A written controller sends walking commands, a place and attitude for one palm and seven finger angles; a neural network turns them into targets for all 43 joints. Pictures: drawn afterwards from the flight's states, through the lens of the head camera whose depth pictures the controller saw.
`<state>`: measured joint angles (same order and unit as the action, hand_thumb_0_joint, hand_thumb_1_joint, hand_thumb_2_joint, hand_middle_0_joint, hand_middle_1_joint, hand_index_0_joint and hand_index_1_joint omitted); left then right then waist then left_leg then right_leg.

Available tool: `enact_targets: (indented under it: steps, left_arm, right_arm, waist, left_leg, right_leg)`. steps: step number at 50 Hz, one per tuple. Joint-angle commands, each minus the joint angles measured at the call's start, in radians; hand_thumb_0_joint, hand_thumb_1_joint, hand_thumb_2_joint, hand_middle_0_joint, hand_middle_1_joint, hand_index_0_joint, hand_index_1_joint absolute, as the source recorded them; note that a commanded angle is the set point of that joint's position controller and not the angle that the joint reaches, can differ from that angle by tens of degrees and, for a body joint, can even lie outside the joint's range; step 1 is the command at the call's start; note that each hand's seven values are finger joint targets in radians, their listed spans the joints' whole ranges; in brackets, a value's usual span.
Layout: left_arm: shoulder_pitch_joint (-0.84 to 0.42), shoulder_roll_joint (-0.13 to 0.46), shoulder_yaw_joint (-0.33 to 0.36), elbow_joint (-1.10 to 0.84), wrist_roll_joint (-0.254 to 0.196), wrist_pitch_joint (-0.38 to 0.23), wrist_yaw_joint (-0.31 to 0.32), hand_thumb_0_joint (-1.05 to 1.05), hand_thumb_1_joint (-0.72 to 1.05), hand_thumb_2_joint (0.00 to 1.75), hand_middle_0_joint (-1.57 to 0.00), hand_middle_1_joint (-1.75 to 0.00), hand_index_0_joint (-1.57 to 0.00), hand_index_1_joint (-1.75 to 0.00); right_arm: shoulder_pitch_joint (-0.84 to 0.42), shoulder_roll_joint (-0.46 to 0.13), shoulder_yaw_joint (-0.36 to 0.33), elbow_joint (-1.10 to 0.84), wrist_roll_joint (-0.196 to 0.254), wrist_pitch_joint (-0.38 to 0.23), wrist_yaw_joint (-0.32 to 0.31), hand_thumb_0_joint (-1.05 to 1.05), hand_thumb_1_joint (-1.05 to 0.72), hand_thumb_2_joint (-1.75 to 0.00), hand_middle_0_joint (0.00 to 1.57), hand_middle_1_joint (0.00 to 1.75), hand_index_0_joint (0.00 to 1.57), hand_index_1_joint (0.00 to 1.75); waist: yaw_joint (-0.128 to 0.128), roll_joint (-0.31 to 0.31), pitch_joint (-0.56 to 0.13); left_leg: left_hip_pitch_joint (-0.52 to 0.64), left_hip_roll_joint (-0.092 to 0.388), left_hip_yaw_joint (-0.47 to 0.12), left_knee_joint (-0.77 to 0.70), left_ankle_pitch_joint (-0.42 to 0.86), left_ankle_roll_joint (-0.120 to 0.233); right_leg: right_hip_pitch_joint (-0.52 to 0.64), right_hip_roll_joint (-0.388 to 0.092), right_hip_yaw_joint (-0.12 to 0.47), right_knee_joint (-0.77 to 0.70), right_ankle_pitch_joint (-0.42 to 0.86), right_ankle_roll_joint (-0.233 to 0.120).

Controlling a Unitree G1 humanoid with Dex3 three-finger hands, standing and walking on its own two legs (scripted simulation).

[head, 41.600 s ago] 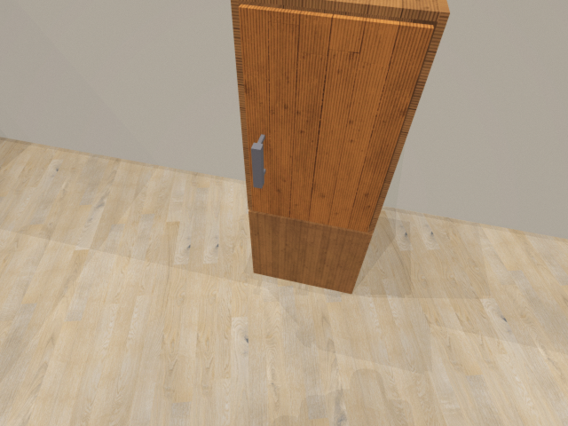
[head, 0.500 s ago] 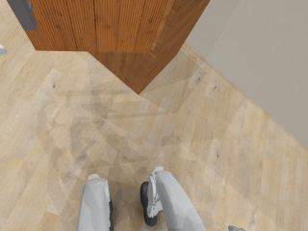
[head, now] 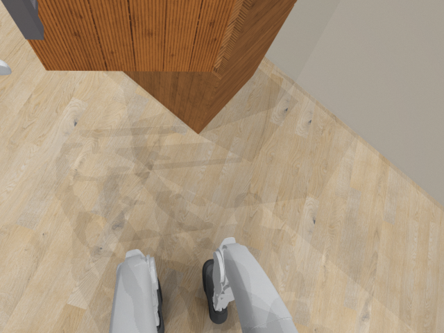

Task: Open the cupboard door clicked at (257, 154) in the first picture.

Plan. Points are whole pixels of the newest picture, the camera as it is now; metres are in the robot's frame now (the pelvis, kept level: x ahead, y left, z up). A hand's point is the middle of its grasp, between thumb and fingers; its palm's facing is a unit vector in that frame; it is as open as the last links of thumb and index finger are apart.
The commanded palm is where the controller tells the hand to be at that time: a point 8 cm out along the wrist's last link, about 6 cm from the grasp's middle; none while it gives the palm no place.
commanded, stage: slide the fingers in behind the handle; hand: left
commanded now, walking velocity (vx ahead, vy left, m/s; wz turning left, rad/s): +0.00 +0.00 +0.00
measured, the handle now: out of the picture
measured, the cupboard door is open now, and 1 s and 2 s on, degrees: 47 47 47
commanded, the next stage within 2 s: close the thumb around the handle in 1.34 s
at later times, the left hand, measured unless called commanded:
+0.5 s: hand out of the picture +0.57 +0.26 +0.05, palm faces +0.06 -1.00 -0.02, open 14.0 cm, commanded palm +0.56 +0.26 +0.05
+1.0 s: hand (29, 19) +0.57 +0.22 +0.06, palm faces +0.06 -1.00 -0.01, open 14.0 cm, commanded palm +0.55 +0.24 +0.05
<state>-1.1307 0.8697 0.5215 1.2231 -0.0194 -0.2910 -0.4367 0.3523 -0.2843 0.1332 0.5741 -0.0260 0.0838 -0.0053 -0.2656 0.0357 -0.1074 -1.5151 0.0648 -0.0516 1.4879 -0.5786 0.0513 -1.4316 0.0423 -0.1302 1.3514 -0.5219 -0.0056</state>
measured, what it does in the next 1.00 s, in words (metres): stands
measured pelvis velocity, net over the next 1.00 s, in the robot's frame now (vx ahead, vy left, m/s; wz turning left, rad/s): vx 0.01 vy -0.01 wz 0.02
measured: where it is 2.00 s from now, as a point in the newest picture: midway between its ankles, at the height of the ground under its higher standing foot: (185, 309)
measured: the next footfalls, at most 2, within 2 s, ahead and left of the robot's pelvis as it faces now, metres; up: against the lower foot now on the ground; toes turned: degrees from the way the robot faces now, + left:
none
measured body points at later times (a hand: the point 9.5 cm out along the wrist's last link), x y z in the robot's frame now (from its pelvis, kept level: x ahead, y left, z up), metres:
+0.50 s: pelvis +0.00 -0.01 +0.01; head +0.22 +0.05 +0.40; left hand +0.56 +0.31 +0.06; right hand +0.00 -0.27 -0.09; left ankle +0.04 +0.09 -0.57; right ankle +0.05 -0.13 -0.57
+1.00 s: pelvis +0.01 -0.01 +0.01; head +0.21 +0.04 +0.41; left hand +0.56 +0.28 +0.06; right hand +0.01 -0.27 -0.09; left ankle +0.04 +0.09 -0.57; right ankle +0.05 -0.13 -0.57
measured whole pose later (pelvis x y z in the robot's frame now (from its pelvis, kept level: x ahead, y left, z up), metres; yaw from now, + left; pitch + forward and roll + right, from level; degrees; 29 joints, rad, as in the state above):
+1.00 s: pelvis +0.01 -0.01 +0.01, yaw +1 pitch +33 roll -7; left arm -1.07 0.66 0.46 1.19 -0.02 -0.37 -0.27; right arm 0.34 -0.27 0.09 0.60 -0.04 0.08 0.03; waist -0.25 0.05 -0.12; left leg -1.45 0.06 -0.03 1.44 -0.58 0.04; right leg -1.38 0.04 -0.11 1.34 -0.53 -0.02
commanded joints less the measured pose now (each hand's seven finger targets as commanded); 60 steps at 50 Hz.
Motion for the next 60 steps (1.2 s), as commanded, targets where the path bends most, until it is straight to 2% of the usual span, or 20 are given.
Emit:
enact_targets:
  steps: [1,8,11,14,18,19,22,26,28,31,33,37,38,41,43,45,46,48,55,60]
  left_arm:
    - [-0.401,0.273,0.027,-0.267,-0.016,-0.083,0.018,0.00,-0.50,0.30,-0.30,-1.20,-0.30,-1.20]
    - [-0.395,0.207,-0.007,-0.241,-0.012,-0.071,0.047,0.00,-0.50,0.30,-0.30,-1.20,-0.30,-1.20]
    - [-0.405,0.216,0.008,-0.253,-0.014,-0.083,0.061,0.00,-0.50,0.30,-0.30,-1.20,-0.30,-1.20]
    - [-0.393,0.205,0.004,-0.236,-0.014,-0.087,0.068,0.00,-0.50,0.30,-0.30,-1.20,-0.30,-1.20]
    - [-0.384,0.175,-0.011,-0.238,-0.016,-0.092,0.074,0.00,-0.50,0.30,-0.30,-1.20,-0.30,-1.20]
    - [-0.379,0.169,-0.009,-0.233,-0.018,-0.091,0.075,0.00,-0.50,0.30,-0.30,-1.20,-0.30,-1.20]
    - [-0.379,0.180,-0.001,-0.231,-0.017,-0.095,0.081,0.00,-0.50,0.30,-0.30,-1.20,-0.30,-1.20]
    - [-0.380,0.141,-0.011,-0.264,-0.025,-0.113,0.095,0.00,-0.50,0.30,-0.30,-1.20,-0.30,-1.20]
    - [-0.353,0.155,0.011,-0.267,-0.028,-0.115,0.099,0.00,-0.50,0.30,-0.30,-1.20,-0.30,-1.20]
    - [-0.367,0.105,-0.031,-0.230,-0.024,-0.110,0.105,0.00,-0.50,0.30,-0.30,-1.20,-0.30,-1.20]
    - [-0.377,0.139,-0.009,-0.253,-0.021,-0.117,0.114,0.00,-0.50,0.30,-0.30,-1.20,-0.30,-1.20]
    - [-0.383,0.089,-0.029,-0.289,-0.029,-0.142,0.123,0.00,-0.50,0.30,-0.30,-1.20,-0.30,-1.20]
    - [-0.349,0.079,-0.031,-0.261,-0.028,-0.139,0.124,0.00,-0.50,0.30,-0.30,-1.20,-0.30,-1.20]
    - [-0.361,0.023,-0.068,-0.229,-0.026,-0.132,0.135,0.00,-0.50,0.30,-0.30,-1.20,-0.30,-1.20]
    - [-0.374,0.051,-0.046,-0.245,-0.024,-0.135,0.150,0.00,-0.50,0.30,-0.30,-1.20,-0.30,-1.20]
    - [-0.392,0.031,-0.059,-0.251,-0.022,-0.145,0.161,0.00,-0.50,0.30,-0.30,-1.20,-0.30,-1.20]
    - [-0.377,0.063,-0.029,-0.261,-0.020,-0.153,0.167,0.00,-0.50,0.30,-0.30,-1.20,-0.30,-1.20]
    - [-0.352,0.052,-0.031,-0.261,-0.020,-0.158,0.171,0.00,-0.50,0.30,-0.30,-1.20,-0.30,-1.20]
    - [-0.363,0.037,-0.046,-0.230,-0.012,-0.169,0.179,0.00,-0.50,0.30,-0.30,-1.20,-0.30,-1.20]
    - [-0.380,0.028,-0.055,-0.234,-0.016,-0.179,0.175,0.00,-0.50,0.30,-0.30,-1.20,-0.30,-1.20]
  right_arm:
    - [0.229,-0.230,-0.094,-0.005,-0.011,-0.002,-0.012,0.00,-0.90,-0.90,0.20,0.30,0.20,0.30]
    - [0.225,-0.226,-0.099,-0.003,-0.008,0.002,-0.009,0.00,-0.90,-0.90,0.20,0.30,0.20,0.30]
    - [0.229,-0.225,-0.100,0.002,-0.012,-0.002,-0.009,0.00,-0.90,-0.90,0.20,0.30,0.20,0.30]
    - [0.228,-0.218,-0.098,0.003,-0.012,-0.004,-0.007,0.00,-0.90,-0.90,0.20,0.30,0.20,0.30]
    - [0.229,-0.216,-0.101,0.005,-0.013,-0.003,-0.002,0.00,-0.90,-0.90,0.20,0.30,0.20,0.30]
    - [0.230,-0.214,-0.103,0.005,-0.011,-0.003,-0.001,0.00,-0.90,-0.90,0.20,0.30,0.20,0.30]
    - [0.231,-0.212,-0.102,0.005,-0.011,-0.002,-0.001,0.00,-0.90,-0.90,0.20,0.30,0.20,0.30]
    - [0.231,-0.208,-0.111,0.009,-0.014,-0.003,0.005,0.00,-0.90,-0.90,0.20,0.30,0.20,0.30]
    - [0.231,-0.206,-0.111,0.008,-0.013,-0.002,0.007,0.00,-0.90,-0.90,0.20,0.30,0.20,0.30]
    - [0.226,-0.202,-0.109,0.012,-0.010,-0.002,0.009,0.00,-0.90,-0.90,0.20,0.30,0.20,0.30]
    - [0.227,-0.204,-0.110,0.011,-0.012,-0.001,0.006,0.00,-0.90,-0.90,0.20,0.30,0.20,0.30]
    - [0.227,-0.199,-0.120,0.019,-0.015,-0.005,0.012,0.00,-0.90,-0.90,0.20,0.30,0.20,0.30]
    - [0.225,-0.198,-0.119,0.017,-0.013,-0.004,0.013,0.00,-0.90,-0.90,0.20,0.30,0.20,0.30]
    - [0.224,-0.198,-0.120,0.023,-0.013,-0.001,0.014,0.00,-0.90,-0.90,0.20,0.30,0.20,0.30]
    - [0.225,-0.197,-0.121,0.020,-0.015,-0.001,0.013,0.00,-0.90,-0.90,0.20,0.30,0.20,0.30]
    - [0.226,-0.193,-0.121,0.023,-0.018,-0.004,0.015,0.00,-0.90,-0.90,0.20,0.30,0.20,0.30]
    - [0.226,-0.195,-0.122,0.020,-0.019,-0.003,0.015,0.00,-0.90,-0.90,0.20,0.30,0.20,0.30]
    - [0.221,-0.189,-0.123,0.017,-0.019,-0.003,0.020,0.00,-0.90,-0.90,0.20,0.30,0.20,0.30]
    - [0.215,-0.189,-0.122,0.016,-0.014,-0.001,0.019,0.00,-0.90,-0.90,0.20,0.30,0.20,0.30]
    - [0.218,-0.193,-0.124,0.020,-0.017,-0.005,0.016,0.00,-0.90,-0.90,0.20,0.30,0.20,0.30]
  waist:
    - [0.013,0.373,-0.663]
    - [-0.001,0.313,-0.606]
    - [0.000,0.317,-0.632]
    - [0.002,0.290,-0.619]
    - [0.004,0.306,-0.624]
    - [0.003,0.282,-0.623]
    - [0.007,0.280,-0.623]
    - [0.010,0.296,-0.647]
    - [0.023,0.280,-0.663]
    - [0.004,0.259,-0.616]
    - [0.010,0.261,-0.629]
    - [0.012,0.292,-0.676]
    - [0.019,0.281,-0.658]
    - [0.000,0.258,-0.609]
    - [0.009,0.256,-0.626]
    - [0.000,0.255,-0.629]
    - [0.019,0.266,-0.649]
    - [0.024,0.250,-0.653]
    - [0.011,0.232,-0.613]
    - [0.008,0.243,-0.635]
  left_leg:
    - [0.723,0.010,-0.123,-0.175,0.506,-0.036]
    - [0.681,0.009,-0.118,-0.190,0.437,-0.027]
    - [0.688,0.008,-0.113,-0.185,0.463,-0.027]
    - [0.645,0.003,-0.098,-0.180,0.453,-0.020]
    - [0.660,0.003,-0.098,-0.182,0.472,-0.023]
    - [0.643,0.001,-0.090,-0.179,0.466,-0.019]
    - [0.631,0.000,-0.086,-0.177,0.474,-0.018]
    - [0.671,0.001,-0.090,-0.179,0.503,-0.022]
    - [0.658,-0.002,-0.082,-0.179,0.513,-0.020]
    - [0.617,-0.004,-0.075,-0.178,0.464,-0.015]
    - [0.616,-0.005,-0.072,-0.180,0.462,-0.014]
    - [0.685,-0.004,-0.081,-0.180,0.508,-0.022]
    - [0.675,-0.005,-0.080,-0.185,0.505,-0.024]
    - [0.665,-0.004,-0.085,-0.189,0.477,-0.022]
    - [0.647,-0.008,-0.076,-0.189,0.461,-0.019]
    - [0.653,-0.008,-0.079,-0.190,0.465,-0.018]
    - [0.659,-0.009,-0.077,-0.188,0.483,-0.022]
    - [0.645,-0.012,-0.068,-0.188,0.487,-0.020]
    - [0.620,-0.012,-0.069,-0.192,0.437,-0.017]
    - [0.642,-0.012,-0.075,-0.190,0.449,-0.018]
  right_leg:
    - [0.131,0.024,0.040,-0.121,0.226,-0.030]
    - [0.139,0.023,0.043,-0.136,0.204,-0.025]
    - [0.155,0.023,0.047,-0.135,0.223,-0.026]
    - [0.194,0.024,0.053,-0.141,0.231,-0.024]
    - [0.188,0.023,0.052,-0.140,0.240,-0.025]
    - [0.207,0.024,0.056,-0.144,0.246,-0.023]
    - [0.221,0.024,0.058,-0.141,0.255,-0.024]
    - [0.216,0.023,0.060,-0.142,0.272,-0.025]
    - [0.255,0.024,0.062,-0.142,0.290,-0.024]
    - [0.241,0.024,0.067,-0.149,0.267,-0.021]
    - [0.263,0.023,0.070,-0.151,0.271,-0.023]
    - [0.241,0.023,0.067,-0.147,0.286,-0.025]
    - [0.246,0.023,0.065,-0.148,0.283,-0.026]
    - [0.213,0.021,0.061,-0.154,0.260,-0.025]
    - [0.243,0.021,0.066,-0.155,0.261,-0.023]
    - [0.237,0.021,0.068,-0.153,0.263,-0.025]
    - [0.255,0.020,0.068,-0.149,0.274,-0.026]
    - [0.286,0.021,0.072,-0.152,0.292,-0.025]
    - [0.264,0.021,0.075,-0.154,0.256,-0.025]
    - [0.248,0.020,0.075,-0.150,0.256,-0.026]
